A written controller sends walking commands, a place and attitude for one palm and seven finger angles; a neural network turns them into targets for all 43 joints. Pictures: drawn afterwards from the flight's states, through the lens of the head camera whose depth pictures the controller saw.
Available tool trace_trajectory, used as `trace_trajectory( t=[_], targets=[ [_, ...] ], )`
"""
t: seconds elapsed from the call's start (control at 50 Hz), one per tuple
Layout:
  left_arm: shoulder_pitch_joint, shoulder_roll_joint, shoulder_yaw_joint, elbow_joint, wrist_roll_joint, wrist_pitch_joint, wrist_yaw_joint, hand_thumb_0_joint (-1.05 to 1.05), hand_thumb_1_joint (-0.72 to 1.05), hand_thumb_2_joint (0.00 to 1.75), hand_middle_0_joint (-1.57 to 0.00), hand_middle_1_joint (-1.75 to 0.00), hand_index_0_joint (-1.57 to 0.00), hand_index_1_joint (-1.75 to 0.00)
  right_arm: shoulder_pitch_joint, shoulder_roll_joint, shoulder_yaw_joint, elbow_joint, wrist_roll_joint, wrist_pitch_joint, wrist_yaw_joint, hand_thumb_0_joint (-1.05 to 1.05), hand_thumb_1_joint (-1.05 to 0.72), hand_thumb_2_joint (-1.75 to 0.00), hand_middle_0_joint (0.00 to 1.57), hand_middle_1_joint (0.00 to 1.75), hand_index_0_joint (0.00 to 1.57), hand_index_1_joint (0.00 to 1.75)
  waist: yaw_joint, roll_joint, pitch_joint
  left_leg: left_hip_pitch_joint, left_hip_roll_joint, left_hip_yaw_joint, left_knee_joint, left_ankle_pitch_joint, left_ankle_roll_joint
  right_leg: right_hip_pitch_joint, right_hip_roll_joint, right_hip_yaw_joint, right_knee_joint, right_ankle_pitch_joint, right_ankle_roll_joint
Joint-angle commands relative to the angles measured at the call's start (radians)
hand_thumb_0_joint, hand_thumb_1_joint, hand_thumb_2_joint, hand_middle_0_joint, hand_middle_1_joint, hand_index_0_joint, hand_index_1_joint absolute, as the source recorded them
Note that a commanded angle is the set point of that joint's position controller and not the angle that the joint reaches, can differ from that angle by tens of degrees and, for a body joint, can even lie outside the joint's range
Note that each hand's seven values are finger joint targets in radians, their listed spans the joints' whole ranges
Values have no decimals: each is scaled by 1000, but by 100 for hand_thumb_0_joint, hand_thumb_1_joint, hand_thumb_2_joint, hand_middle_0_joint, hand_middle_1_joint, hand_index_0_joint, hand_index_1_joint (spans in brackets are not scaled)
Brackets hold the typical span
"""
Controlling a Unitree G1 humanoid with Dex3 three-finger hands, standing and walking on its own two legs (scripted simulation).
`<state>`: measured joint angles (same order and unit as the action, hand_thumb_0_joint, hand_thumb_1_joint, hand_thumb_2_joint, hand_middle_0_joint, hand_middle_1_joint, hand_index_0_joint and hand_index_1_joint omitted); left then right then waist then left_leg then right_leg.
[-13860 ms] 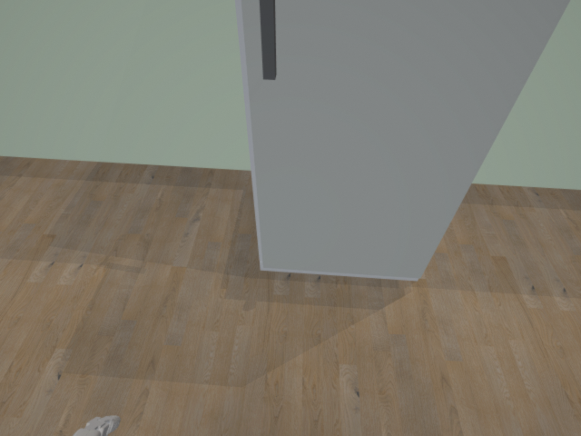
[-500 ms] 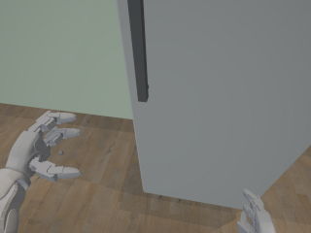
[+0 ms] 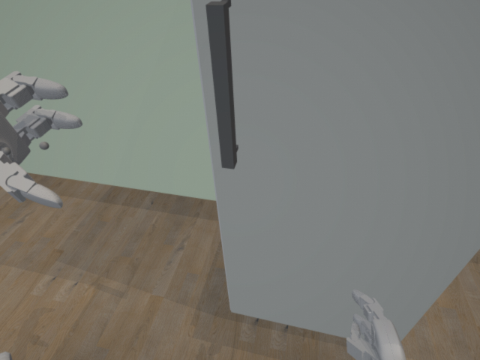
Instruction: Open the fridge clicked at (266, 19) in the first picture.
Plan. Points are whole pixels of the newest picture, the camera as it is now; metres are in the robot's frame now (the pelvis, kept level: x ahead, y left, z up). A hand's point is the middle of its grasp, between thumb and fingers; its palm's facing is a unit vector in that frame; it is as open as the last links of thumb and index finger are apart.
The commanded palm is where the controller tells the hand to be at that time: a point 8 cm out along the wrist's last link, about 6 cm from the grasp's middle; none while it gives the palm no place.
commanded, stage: raise the hand to about handle height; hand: left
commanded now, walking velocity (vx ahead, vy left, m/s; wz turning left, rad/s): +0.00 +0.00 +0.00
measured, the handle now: (227, 93) +0.47 +0.08 +0.26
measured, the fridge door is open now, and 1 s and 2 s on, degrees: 0 0 0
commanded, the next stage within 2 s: move the hooked fingers beside the handle in 0.50 s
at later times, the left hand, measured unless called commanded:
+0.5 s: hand (62, 151) +0.29 +0.29 +0.25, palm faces +0.07 -0.98 -0.17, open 14.0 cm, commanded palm +0.24 +0.32 +0.27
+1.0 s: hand (111, 149) +0.31 +0.23 +0.25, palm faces -0.15 -0.98 -0.16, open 14.0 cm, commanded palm +0.29 +0.29 +0.26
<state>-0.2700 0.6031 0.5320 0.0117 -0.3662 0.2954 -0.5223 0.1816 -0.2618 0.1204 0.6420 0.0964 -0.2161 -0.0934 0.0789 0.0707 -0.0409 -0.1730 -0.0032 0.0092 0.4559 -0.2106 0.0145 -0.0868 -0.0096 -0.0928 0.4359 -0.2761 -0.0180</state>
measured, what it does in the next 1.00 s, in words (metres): stands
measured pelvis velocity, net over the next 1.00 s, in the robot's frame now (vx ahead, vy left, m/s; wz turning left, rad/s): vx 0.02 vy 0.01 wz -0.01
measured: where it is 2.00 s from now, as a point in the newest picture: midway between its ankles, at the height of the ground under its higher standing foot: outside the picture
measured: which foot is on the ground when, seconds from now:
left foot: down 0.00-1.00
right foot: down 0.00-1.00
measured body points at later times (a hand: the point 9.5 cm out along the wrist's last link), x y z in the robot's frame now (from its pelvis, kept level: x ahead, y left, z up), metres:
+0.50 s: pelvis +0.00 +0.00 +0.00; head -0.03 -0.03 +0.45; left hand +0.28 +0.34 +0.26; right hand +0.21 -0.22 -0.07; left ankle +0.03 +0.11 -0.74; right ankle -0.02 -0.10 -0.74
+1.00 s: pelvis +0.02 +0.01 +0.00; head -0.01 -0.02 +0.45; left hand +0.31 +0.28 +0.26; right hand +0.23 -0.21 -0.07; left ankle +0.03 +0.11 -0.74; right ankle -0.02 -0.10 -0.74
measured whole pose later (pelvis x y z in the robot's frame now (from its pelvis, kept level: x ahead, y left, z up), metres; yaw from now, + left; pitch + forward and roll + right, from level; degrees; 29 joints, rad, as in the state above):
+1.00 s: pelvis +0.02 +0.01 +0.00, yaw -1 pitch -2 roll +0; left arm -0.28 0.49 0.40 -0.06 -0.36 0.34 -0.50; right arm 0.15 -0.27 0.10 0.63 0.10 -0.20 -0.09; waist 0.06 0.06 -0.03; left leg -0.20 -0.02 0.03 0.47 -0.24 0.03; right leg -0.12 -0.03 -0.08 0.46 -0.30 0.00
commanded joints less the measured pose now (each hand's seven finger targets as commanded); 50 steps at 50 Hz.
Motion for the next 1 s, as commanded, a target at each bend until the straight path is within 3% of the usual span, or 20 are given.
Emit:
trace_trajectory(
  t=[0.0,0.04,0.08,0.18,0.22,0.26,0.34,0.42,0.46,0.54,0.58,0.62,0.7,0.76,0.82,0.84,0.88,0.9,0.92,0.98],
  targets=[
    [-331,231,-11,107,42,39,8,0,-50,30,-30,-120,-30,-120,-151,-146,-67,-161,21,-47,-1,0,-90,-90,20,30,20,30,-40,-46,34,52,-2,-62,-66,23,20,-215,5,30,-100,68,8],
    [-291,191,-60,110,46,60,-11,0,-50,30,-30,-120,-30,-120,-156,-151,-75,-178,29,-35,6,0,-90,-90,20,30,20,30,-37,-58,-19,64,-2,-51,-48,38,20,-195,-6,50,-95,82,9],
    [-302,221,-40,16,39,68,-29,0,-50,30,-30,-120,-30,-120,-179,-154,-80,-209,31,-32,10,0,-90,-90,20,30,20,30,-26,-47,-114,93,-9,-48,-24,64,24,-160,-13,63,-72,114,10],
    [-372,420,196,-311,-33,-35,-32,0,-50,30,-30,-120,-30,-120,-225,-130,-67,-247,12,-51,11,0,-90,-90,20,30,20,30,12,-15,-334,159,-22,-48,10,166,34,-8,-18,83,-38,242,11],
    [-336,480,271,-358,-35,-79,10,0,-50,30,-30,-120,-30,-120,-211,-115,-63,-236,0,-59,9,0,-90,-90,20,30,20,30,27,22,-307,154,-15,-41,5,183,32,-11,-11,76,-49,243,4],
    [-314,409,249,-253,-32,-77,43,0,-50,30,-30,-120,-30,-120,-190,-115,-66,-212,0,-64,7,0,-90,-90,20,30,20,30,9,46,-184,121,-8,-36,-12,148,28,-79,-3,55,-57,211,-1],
    [-329,283,90,-2,15,34,47,0,-50,30,-30,-120,-30,-120,-160,-144,-74,-166,15,-46,7,0,-90,-90,20,30,20,30,-26,69,22,59,4,-37,-38,63,19,-202,-8,55,-84,118,6],
    [-334,165,-88,-5,50,72,20,0,-50,30,-30,-120,-30,-120,-151,-145,-81,-196,29,-42,3,0,-90,-90,20,30,20,30,-47,-6,-37,92,8,-48,-26,69,24,-205,-8,53,-70,121,11],
    [-359,231,-43,-111,47,67,1,0,-50,30,-30,-120,-30,-120,-169,-147,-81,-220,30,-41,1,0,-90,-90,20,30,20,30,-38,0,-155,137,-3,-52,-16,86,30,-169,-6,56,-52,140,11],
    [-368,405,172,-316,-16,-23,-20,0,-50,30,-30,-120,-30,-120,-198,-132,-66,-236,11,-52,-1,0,-90,-90,20,30,20,30,-2,1,-343,207,-19,-54,2,205,38,-33,2,53,-28,277,5],
    [-324,428,239,-304,-37,-59,-7,0,-50,30,-30,-120,-30,-120,-189,-116,-62,-230,3,-61,1,0,-90,-90,20,30,20,30,8,-5,-331,208,-17,-50,4,240,38,-28,8,38,-21,328,3],
    [-264,412,249,-189,-37,-47,12,0,-50,30,-30,-120,-30,-120,-172,-118,-66,-201,0,-56,11,0,-90,-90,20,30,20,30,14,1,-234,163,-10,-45,-2,230,34,-63,8,36,-43,320,3],
    [-303,251,59,43,7,53,23,0,-50,30,-30,-120,-30,-120,-153,-142,-71,-168,18,-39,11,0,-90,-90,20,30,20,30,-35,21,4,75,3,-51,-37,109,18,-217,4,21,-61,179,7],
    [-365,171,-78,-16,42,92,6,0,-50,30,-30,-120,-30,-120,-165,-139,-76,-198,27,-33,12,0,-90,-90,20,30,20,30,-46,50,-61,113,-1,-51,-23,120,21,-205,-7,41,-53,191,6],
    [-447,148,-131,-201,34,57,-10,0,-50,30,-30,-120,-30,-120,-180,-121,-69,-221,27,-42,8,0,-90,-90,20,30,20,30,-58,19,-193,201,0,-62,-5,172,31,-158,-6,41,-39,236,1],
    [-483,222,-55,-308,27,29,-5,0,-50,30,-30,-120,-30,-120,-185,-124,-72,-231,22,-45,5,0,-90,-90,20,30,20,30,-43,47,-283,241,-7,-64,-3,201,33,-122,-1,43,-33,260,-2],
    [-481,263,28,-378,1,-32,18,0,-50,30,-30,-120,-30,-120,-190,-112,-64,-232,10,-57,1,0,-90,-90,20,30,20,30,-26,16,-359,277,-10,-75,4,252,30,-81,5,32,-15,303,-7],
    [-482,259,49,-362,-9,-54,32,0,-50,30,-30,-120,-30,-120,-188,-108,-61,-219,5,-58,0,0,-90,-90,20,30,20,30,-24,10,-362,277,-10,-71,2,267,28,-70,8,28,-11,322,-5],
    [-427,321,126,-323,-15,-62,57,0,-50,30,-30,-120,-30,-120,-180,-109,-63,-199,-2,-55,3,0,-90,-90,20,30,20,30,-3,-15,-342,247,-7,-71,-1,269,26,-57,10,27,-23,321,-6],
    [-383,281,137,-138,-1,-14,116,0,-50,30,-30,-120,-30,-120,-178,-112,-66,-167,-1,-39,10,0,-90,-90,20,30,20,30,2,-2,-205,153,-1,-60,-31,230,17,-96,4,12,-24,288,-6]
  ],
)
